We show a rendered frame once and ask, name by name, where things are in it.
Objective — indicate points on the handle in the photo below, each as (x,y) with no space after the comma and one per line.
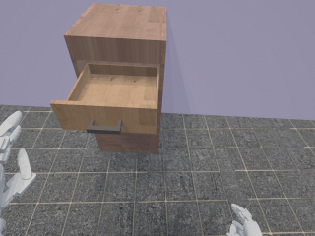
(96,129)

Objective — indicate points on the left robot hand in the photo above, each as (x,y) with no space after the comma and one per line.
(9,132)

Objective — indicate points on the cabinet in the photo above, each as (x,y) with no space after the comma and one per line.
(122,35)

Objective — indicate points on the drawer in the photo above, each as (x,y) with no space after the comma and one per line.
(108,93)

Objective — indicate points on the right robot hand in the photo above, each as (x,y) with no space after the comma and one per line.
(249,228)

